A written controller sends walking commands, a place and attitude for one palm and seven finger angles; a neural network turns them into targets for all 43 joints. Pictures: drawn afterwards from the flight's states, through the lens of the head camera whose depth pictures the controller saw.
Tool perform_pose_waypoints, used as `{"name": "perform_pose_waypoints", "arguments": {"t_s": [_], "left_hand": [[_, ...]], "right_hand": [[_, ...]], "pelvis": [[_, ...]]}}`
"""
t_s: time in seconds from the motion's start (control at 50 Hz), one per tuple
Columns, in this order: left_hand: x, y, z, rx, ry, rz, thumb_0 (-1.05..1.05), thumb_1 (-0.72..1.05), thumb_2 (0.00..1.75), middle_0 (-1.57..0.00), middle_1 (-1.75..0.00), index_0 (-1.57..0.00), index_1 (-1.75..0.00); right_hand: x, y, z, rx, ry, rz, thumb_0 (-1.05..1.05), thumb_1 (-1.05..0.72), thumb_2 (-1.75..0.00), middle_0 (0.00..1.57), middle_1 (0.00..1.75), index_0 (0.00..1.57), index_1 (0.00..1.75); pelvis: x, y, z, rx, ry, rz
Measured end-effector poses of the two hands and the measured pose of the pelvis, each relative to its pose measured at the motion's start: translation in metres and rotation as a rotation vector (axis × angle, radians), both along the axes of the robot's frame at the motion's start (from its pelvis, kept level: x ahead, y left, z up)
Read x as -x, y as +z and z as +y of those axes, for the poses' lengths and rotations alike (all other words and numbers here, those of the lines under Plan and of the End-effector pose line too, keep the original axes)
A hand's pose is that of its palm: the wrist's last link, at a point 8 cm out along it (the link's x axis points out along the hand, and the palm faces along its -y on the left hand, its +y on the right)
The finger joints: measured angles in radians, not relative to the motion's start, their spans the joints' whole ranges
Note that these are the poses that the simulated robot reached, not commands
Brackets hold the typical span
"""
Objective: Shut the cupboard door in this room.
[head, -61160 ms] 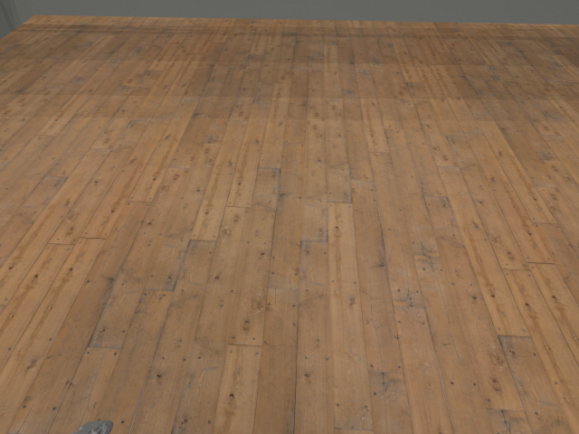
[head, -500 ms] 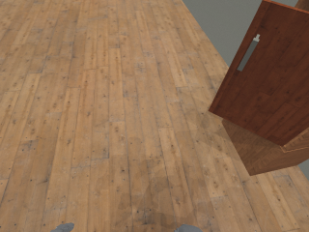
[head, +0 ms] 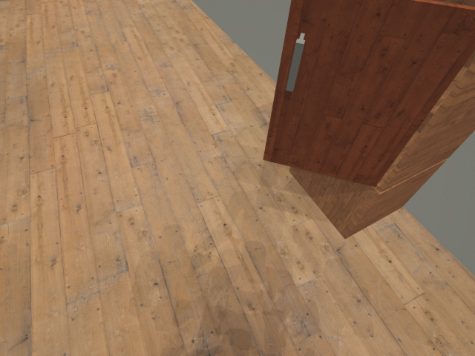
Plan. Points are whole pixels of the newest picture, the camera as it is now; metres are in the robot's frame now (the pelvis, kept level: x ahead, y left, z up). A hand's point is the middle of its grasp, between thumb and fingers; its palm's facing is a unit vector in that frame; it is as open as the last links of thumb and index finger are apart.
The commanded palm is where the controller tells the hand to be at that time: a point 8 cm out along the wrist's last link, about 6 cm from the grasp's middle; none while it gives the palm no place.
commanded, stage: turn to face it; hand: left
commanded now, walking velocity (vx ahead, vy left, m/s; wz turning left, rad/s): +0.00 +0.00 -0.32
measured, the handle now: (295, 62) +0.78 -0.10 +0.08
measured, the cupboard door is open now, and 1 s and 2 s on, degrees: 46 46 46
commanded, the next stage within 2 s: take the last steps up to it in 0.22 s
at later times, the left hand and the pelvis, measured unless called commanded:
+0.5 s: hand out of the picture +0.10 +0.16 -0.16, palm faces -0.13 -0.97 -0.21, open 7.4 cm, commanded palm none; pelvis +0.01 -0.01 +0.01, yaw -8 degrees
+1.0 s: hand (220, 279) +0.29 +0.05 -0.16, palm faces -0.33 -0.93 -0.19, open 7.4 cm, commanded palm none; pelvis +0.13 -0.10 +0.00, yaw -16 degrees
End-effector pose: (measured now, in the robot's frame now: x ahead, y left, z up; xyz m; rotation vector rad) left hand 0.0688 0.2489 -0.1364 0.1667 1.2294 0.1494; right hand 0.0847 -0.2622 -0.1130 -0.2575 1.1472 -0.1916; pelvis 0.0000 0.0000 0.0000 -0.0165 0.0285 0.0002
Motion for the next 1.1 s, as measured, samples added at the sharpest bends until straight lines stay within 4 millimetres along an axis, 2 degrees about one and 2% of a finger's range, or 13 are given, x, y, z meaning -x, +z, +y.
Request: {"name": "perform_pose_waypoints", "arguments": {"t_s": [0.06, 0.18, 0.26, 0.32, 0.38, 0.5, 0.58, 0.64, 0.7, 0.8, 0.96, 1.04, 1.1], "left_hand": [[-0.006, -0.005, 0.008, 0.006, -0.023, 0.019, 0.01, 0.9, 0.9, -0.2, -0.3, -0.2, -0.3], [-0.024, 0.008, 0.008, 0.003, -0.067, 0.016, 0.01, 0.91, 0.9, -0.19, -0.3, -0.2, -0.3], [-0.038, 0.014, -0.004, -0.013, -0.112, 0.003, 0.01, 0.91, 0.9, -0.19, -0.3, -0.2, -0.3], [-0.046, 0.012, -0.016, -0.036, -0.145, -0.028, 0.01, 0.91, 0.9, -0.19, -0.3, -0.2, -0.3], [-0.045, 0.014, -0.027, -0.044, -0.16, -0.023, 0.01, 0.91, 0.9, -0.19, -0.3, -0.2, -0.3], [-0.035, 0.012, -0.035, -0.008, -0.155, 0.024, 0.01, 0.9, 0.9, -0.2, -0.3, -0.2, -0.3], [-0.035, -0.005, -0.031, 0.031, -0.154, 0.068, 0.01, 0.9, 0.9, -0.2, -0.3, -0.2, -0.3], [-0.043, -0.015, -0.029, 0.045, -0.184, 0.116, 0.01, 0.9, 0.9, -0.2, -0.3, -0.2, -0.3], [-0.065, -0.009, -0.033, 0.052, -0.221, 0.124, 0.01, 0.9, 0.9, -0.2, -0.3, -0.2, -0.3], [-0.118, 0.005, -0.054, 0.056, -0.262, 0.065, 0.01, 0.91, 0.9, -0.19, -0.3, -0.2, -0.3], [-0.211, 0.011, -0.127, 0.037, -0.367, -0.014, 0.01, 0.91, 0.9, -0.19, -0.3, -0.19, -0.3], [-0.242, 0.002, -0.163, 0.017, -0.357, -0.091, 0.01, 0.91, 0.9, -0.19, -0.3, -0.2, -0.3], [-0.237, 0.005, -0.179, 0.019, -0.326, -0.06, 0.0, 0.91, 0.9, -0.19, -0.3, -0.2, -0.3]], "right_hand": [[0.008, 0.004, 0.01, 0.008, -0.01, -0.003, 0.0, -0.91, -0.9, 0.2, 0.3, 0.2, 0.3], [0.039, 0.007, 0.018, -0.015, -0.064, 0.06, 0.0, -0.9, -0.9, 0.2, 0.3, 0.21, 0.3], [0.063, -0.004, 0.013, -0.048, -0.124, 0.103, 0.0, -0.9, -0.9, 0.2, 0.3, 0.21, 0.3], [0.08, -0.021, 0.002, -0.076, -0.172, 0.133, 0.0, -0.9, -0.9, 0.2, 0.3, 0.21, 0.3], [0.091, -0.028, -0.007, -0.081, -0.208, 0.173, 0.0, -0.9, -0.9, 0.2, 0.3, 0.21, 0.3], [0.082, -0.013, -0.009, -0.069, -0.215, 0.156, 0.01, -0.91, -0.9, 0.2, 0.3, 0.2, 0.3], [0.064, -0.007, -0.005, -0.039, -0.212, 0.099, 0.01, -0.91, -0.9, 0.2, 0.3, 0.2, 0.3], [0.062, -0.005, 0.0, -0.014, -0.235, 0.065, 0.0, -0.91, -0.9, 0.2, 0.3, 0.2, 0.3], [0.073, 0.004, 0.005, -0.018, -0.275, 0.097, 0.0, -0.91, -0.9, 0.2, 0.3, 0.2, 0.3], [0.1, 0.011, 0.012, -0.056, -0.343, 0.213, 0.0, -0.91, -0.9, 0.2, 0.3, 0.21, 0.3], [0.126, -0.005, 0.003, -0.172, -0.468, 0.393, 0.0, -0.9, -0.9, 0.2, 0.3, 0.21, 0.3], [0.113, -0.028, -0.023, -0.223, -0.477, 0.456, 0.0, -0.9, -0.9, 0.2, 0.3, 0.21, 0.3], [0.071, -0.03, -0.053, -0.206, -0.447, 0.408, 0.01, -0.91, -0.9, 0.2, 0.3, 0.2, 0.3]], "pelvis": [[0.0, 0.001, 0.005, 0.0, -0.032, -0.005], [-0.001, 0.012, 0.004, 0.022, -0.078, -0.014], [-0.002, 0.011, -0.003, 0.022, -0.104, -0.016], [-0.003, 0.0, -0.014, -0.01, -0.125, -0.013], [-0.003, 0.0, -0.015, 0.003, -0.134, -0.015], [-0.015, 0.009, -0.015, -0.004, -0.147, -0.016], [-0.031, 0.003, -0.01, 0.006, -0.17, -0.014], [-0.042, 0.0, -0.008, 0.008, -0.201, -0.017], [-0.055, 0.008, -0.014, 0.011, -0.22, -0.018], [-0.077, 0.019, -0.029, 0.021, -0.249, -0.017], [-0.119, 0.01, -0.079, -0.001, -0.278, -0.019], [-0.141, -0.008, -0.113, -0.016, -0.274, -0.028], [-0.155, -0.002, -0.125, -0.002, -0.264, -0.032]]}}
